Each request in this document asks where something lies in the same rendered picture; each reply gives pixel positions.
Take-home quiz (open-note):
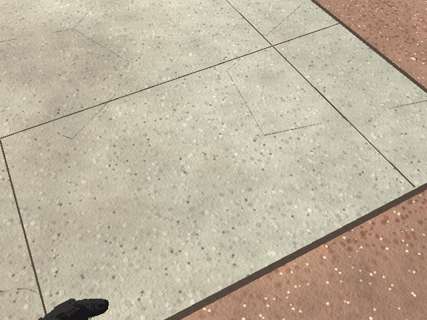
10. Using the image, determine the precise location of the left robot hand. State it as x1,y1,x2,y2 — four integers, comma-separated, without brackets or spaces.
38,299,109,320

